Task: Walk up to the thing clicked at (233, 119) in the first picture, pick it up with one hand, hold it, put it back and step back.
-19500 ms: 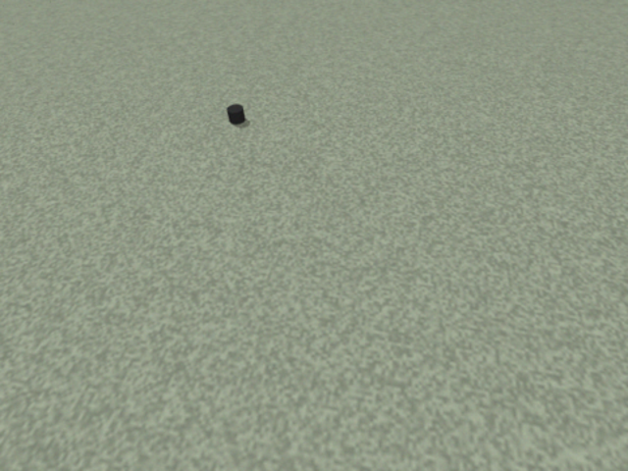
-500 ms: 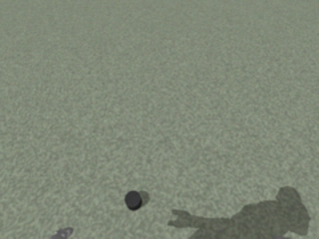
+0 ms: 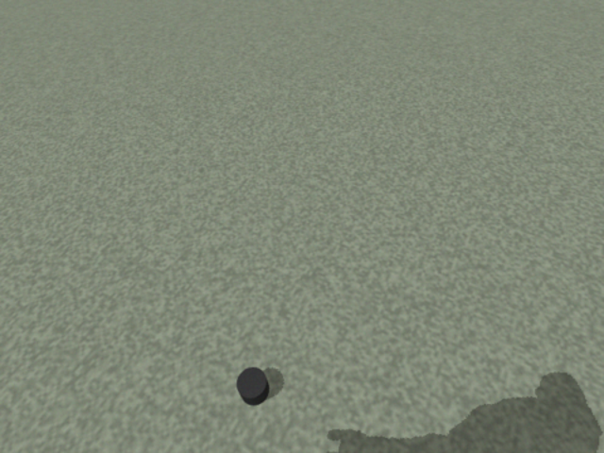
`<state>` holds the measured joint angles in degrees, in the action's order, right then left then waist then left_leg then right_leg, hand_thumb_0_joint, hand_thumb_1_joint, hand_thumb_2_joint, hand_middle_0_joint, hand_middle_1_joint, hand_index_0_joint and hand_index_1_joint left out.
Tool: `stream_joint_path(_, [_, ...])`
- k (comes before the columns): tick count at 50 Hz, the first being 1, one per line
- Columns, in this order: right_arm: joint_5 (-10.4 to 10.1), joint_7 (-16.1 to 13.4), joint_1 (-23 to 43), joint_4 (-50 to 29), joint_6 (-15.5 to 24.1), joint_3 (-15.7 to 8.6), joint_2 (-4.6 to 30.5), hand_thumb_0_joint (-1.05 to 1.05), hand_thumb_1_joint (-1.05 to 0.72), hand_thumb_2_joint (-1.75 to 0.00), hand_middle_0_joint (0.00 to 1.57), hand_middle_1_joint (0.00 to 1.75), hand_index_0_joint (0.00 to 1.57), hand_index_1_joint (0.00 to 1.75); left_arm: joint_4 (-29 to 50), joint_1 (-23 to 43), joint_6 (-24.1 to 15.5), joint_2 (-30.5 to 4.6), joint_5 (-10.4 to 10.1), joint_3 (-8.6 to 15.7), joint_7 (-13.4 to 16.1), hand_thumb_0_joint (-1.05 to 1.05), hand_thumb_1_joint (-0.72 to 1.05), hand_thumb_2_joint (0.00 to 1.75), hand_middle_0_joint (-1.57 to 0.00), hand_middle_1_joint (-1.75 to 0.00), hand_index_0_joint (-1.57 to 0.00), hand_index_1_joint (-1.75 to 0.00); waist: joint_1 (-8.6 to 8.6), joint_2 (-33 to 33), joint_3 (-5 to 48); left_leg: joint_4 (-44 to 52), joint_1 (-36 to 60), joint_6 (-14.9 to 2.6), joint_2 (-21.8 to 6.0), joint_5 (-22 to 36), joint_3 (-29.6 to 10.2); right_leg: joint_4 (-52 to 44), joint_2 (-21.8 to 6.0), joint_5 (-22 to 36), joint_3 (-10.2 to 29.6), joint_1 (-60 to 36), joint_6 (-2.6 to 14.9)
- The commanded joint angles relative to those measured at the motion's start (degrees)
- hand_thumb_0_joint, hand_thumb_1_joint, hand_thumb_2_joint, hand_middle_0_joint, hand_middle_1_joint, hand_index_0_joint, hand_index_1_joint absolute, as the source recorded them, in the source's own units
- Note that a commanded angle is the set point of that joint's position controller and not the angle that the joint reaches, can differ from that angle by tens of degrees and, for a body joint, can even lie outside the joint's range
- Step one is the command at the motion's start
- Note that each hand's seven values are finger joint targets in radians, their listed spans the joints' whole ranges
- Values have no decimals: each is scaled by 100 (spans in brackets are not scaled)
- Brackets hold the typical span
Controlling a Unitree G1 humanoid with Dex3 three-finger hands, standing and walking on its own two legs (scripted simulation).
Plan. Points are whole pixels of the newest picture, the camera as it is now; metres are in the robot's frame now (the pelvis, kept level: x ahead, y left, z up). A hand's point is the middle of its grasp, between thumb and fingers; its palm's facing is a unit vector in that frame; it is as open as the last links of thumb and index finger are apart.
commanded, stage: walk up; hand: left
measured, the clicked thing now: (253, 386) +0.44 +0.24 -0.74
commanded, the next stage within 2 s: none
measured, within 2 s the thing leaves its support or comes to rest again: neither
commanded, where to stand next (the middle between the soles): +0.05 +0.00 m, yaw +0 degrees
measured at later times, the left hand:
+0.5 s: hand out of the picture +0.07 +0.26 -0.15, palm faces -0.04 -0.92 -0.38, open 7.4 cm
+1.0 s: hand out of the picture +0.04 +0.33 -0.15, palm faces -0.03 -0.89 -0.45, open 7.4 cm
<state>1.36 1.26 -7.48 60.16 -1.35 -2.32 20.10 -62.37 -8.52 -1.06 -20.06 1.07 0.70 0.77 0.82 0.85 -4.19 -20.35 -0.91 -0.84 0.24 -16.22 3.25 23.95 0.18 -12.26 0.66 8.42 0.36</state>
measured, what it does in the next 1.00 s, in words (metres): lifts its left foot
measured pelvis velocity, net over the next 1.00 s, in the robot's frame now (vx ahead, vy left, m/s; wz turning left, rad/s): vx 0.01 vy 0.04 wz -0.01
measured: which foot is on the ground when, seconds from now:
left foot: down 0.00-0.80, up 0.82-1.00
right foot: down 0.00-1.00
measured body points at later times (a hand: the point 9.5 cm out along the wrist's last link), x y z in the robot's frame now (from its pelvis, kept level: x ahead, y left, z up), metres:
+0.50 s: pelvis -0.01 +0.00 +0.00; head +0.01 -0.01 +0.45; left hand +0.07 +0.31 -0.12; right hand +0.06 -0.30 -0.13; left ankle -0.05 +0.11 -0.74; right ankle +0.01 -0.12 -0.74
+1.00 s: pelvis +0.01 +0.04 -0.01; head +0.03 +0.03 +0.44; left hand +0.04 +0.38 -0.12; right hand +0.09 -0.29 -0.13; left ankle +0.04 +0.19 -0.72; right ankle +0.01 -0.11 -0.74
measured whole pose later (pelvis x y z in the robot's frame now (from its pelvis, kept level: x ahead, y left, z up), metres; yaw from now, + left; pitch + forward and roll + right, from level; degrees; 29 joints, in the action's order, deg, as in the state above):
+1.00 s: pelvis +0.01 +0.04 -0.01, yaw -1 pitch -3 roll -1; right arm 2.0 3.6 -11.6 54.1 -1.5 -5.3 25.1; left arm -57.1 -14.9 -2.3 -22.9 2.7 2.7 0.9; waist 1.5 2.6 -5.6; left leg -43.1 -19.1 -0.5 -3.5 -26.1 -2.8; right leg 27.2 -1.6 -14.9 2.3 9.6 0.2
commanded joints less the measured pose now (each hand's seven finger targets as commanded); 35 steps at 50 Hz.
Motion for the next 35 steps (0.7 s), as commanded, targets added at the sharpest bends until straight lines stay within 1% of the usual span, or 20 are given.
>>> stream_joint_path(1, [-22,-66,212,-406,158,-287,1219,0,-90,-90,20,30,20,30,359,235,-185,-1314,-3,250,62,0,90,90,-20,-30,-20,-30,-49,-184,361,359,-134,-208,-621,637,-486,-436,-733,1220,720,-34,289])
stream_joint_path(2, [-24,-72,137,-393,162,-283,1214,0,-90,-90,20,30,20,30,374,269,-191,-1303,6,249,60,0,90,90,-20,-30,-20,-30,-82,-187,393,363,-208,-203,-630,720,-482,-399,-723,1314,703,-119,286])
stream_joint_path(4, [-33,-72,137,-373,177,-277,1207,0,-90,-90,20,30,20,30,350,205,-194,-1286,-8,245,58,0,90,90,-20,-30,-20,-30,-38,-155,407,392,-130,-212,-646,755,-494,-387,-702,1327,688,-89,275])
stream_joint_path(7, [-34,-78,114,-378,179,-272,1219,0,-90,-90,20,30,20,30,370,215,-189,-1279,-7,249,56,0,90,90,-20,-30,-20,-30,-55,-79,419,382,-241,-212,-678,897,-462,-306,-647,1459,600,-178,259])
stream_joint_path(9, [-34,-85,96,-376,177,-275,1222,0,-90,-90,20,30,20,30,373,273,-171,-1288,-1,239,54,0,90,90,-20,-30,-20,-30,-63,-70,299,467,-356,-210,-680,764,-501,-265,-624,1372,601,-125,249])
stream_joint_path(10, [-27,-88,102,-372,180,-266,1213,0,-90,-90,20,30,20,30,383,247,-162,-1274,-17,235,51,0,90,90,-20,-30,-20,-30,-36,-17,269,516,-354,-221,-694,730,-509,-242,-603,1310,585,-67,236])
stream_joint_path(11, [-28,-89,114,-390,185,-278,1238,0,-90,-90,20,30,20,30,382,239,-156,-1272,-10,237,48,0,90,90,-20,-30,-20,-30,-49,10,261,530,-392,-251,-726,716,-529,-207,-554,1265,525,-86,235])
stream_joint_path(12, [-28,-87,146,-390,190,-278,1233,0,-90,-90,20,30,20,30,348,197,-152,-1264,-18,235,47,0,90,90,-20,-30,-20,-30,-12,28,250,531,-369,-266,-728,673,-546,-217,-539,1246,521,-67,212])
stream_joint_path(16, [-29,-84,85,-419,187,-274,1225,0,-90,-90,20,30,20,30,382,158,-167,-1294,-12,231,48,0,90,90,-20,-30,-20,-30,-25,-53,362,416,-344,-244,-681,661,-459,-255,-617,1331,639,-120,244])
stream_joint_path(17, [-29,-88,72,-410,188,-289,1225,0,-90,-90,20,30,20,30,378,220,-166,-1303,-4,240,49,0,90,90,-20,-30,-20,-30,-68,-45,353,406,-408,-229,-671,637,-472,-239,-602,1310,636,-144,266])
stream_joint_path(20, [-32,-87,102,-426,189,-294,1250,0,-90,-90,20,30,20,30,392,182,-165,-1310,-5,223,56,0,90,90,-20,-30,-20,-30,-48,-32,385,382,-322,-250,-695,794,-465,-179,-602,1528,621,-106,257])
stream_joint_path(21, [-47,-90,36,-415,191,-285,1206,0,-90,-90,20,30,20,30,401,209,-169,-1293,-9,232,56,0,90,90,-20,-30,-20,-30,-67,-82,425,368,-335,-230,-693,813,-449,-173,-598,1492,623,-146,268])
stream_joint_path(22, [-44,-93,50,-415,190,-294,1250,0,-90,-90,20,30,20,30,406,175,-169,-1310,-11,233,59,0,90,90,-20,-30,-20,-30,-55,-61,435,340,-272,-241,-698,869,-439,-167,-617,1526,652,-99,287])
stream_joint_path(24, [-38,-88,86,-445,187,-281,1251,0,-90,-90,20,30,20,30,425,161,-173,-1299,-16,215,61,0,90,90,-20,-30,-20,-30,-40,-47,422,313,-294,-247,-697,888,-419,-178,-616,1584,641,-104,273])
stream_joint_path(25, [-47,-90,42,-429,186,-280,1230,0,-90,-90,20,30,20,30,430,228,-174,-1300,-9,217,62,0,90,90,-20,-30,-20,-30,-77,-104,456,304,-311,-221,-681,898,-418,-164,-624,1587,679,-138,290])
stream_joint_path(28, [-43,-90,62,-430,183,-274,1237,0,-90,-90,20,30,20,30,433,238,-172,-1309,-21,222,65,0,90,90,-20,-30,-20,-30,-55,-68,421,319,-286,-214,-684,894,-424,-156,-613,1581,687,-75,286])
stream_joint_path(29, [-39,-92,41,-435,178,-281,1262,0,-90,-90,20,30,20,30,459,277,-167,-1315,-15,215,64,0,90,90,-20,-30,-20,-30,-88,-75,406,321,-355,-215,-693,938,-421,-127,-602,1616,673,-109,284])
stream_joint_path(30, [-46,-94,56,-431,183,-275,1262,0,-90,-90,20,30,20,30,450,224,-164,-1303,-20,219,65,0,90,90,-20,-30,-20,-30,-51,-21,444,321,-266,-222,-704,984,-405,-115,-595,1610,655,-79,290])
stream_joint_path(32, [-53,-89,110,-445,184,-282,1262,0,-90,-90,20,30,20,30,418,198,-165,-1296,-24,213,62,0,90,90,-20,-30,-20,-30,-38,-61,418,308,-252,-234,-708,937,-425,-145,-567,1628,641,-73,261])
stream_joint_path(35, [-45,-88,66,-445,170,-281,1263,0,-90,-90,20,30,20,30,452,253,-176,-1331,-18,213,65,0,90,90,-20,-30,-20,-30,-76,-132,396,280,-355,-201,-662,795,-402,-197,-637,1627,764,-111,293])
